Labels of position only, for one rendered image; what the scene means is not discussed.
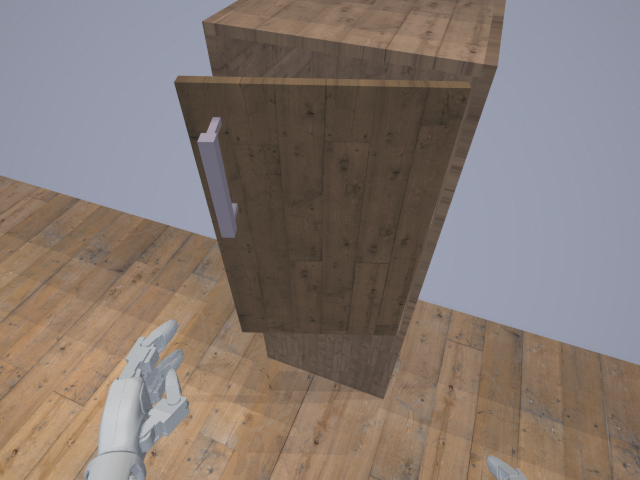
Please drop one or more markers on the robot right hand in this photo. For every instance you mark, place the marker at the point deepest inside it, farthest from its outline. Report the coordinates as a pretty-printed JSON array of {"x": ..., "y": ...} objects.
[{"x": 502, "y": 471}]

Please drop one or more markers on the robot left forearm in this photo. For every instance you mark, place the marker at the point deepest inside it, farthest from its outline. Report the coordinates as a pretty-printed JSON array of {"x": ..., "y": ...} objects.
[{"x": 116, "y": 465}]

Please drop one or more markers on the cupboard door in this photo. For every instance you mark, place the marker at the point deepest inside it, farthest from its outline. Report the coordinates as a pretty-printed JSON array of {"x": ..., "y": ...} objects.
[{"x": 336, "y": 182}]

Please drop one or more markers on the handle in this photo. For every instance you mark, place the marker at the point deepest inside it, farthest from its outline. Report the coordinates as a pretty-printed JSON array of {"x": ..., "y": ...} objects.
[{"x": 210, "y": 152}]

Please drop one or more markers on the robot left hand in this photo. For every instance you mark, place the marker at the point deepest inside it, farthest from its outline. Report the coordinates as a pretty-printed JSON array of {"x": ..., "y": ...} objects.
[{"x": 140, "y": 385}]

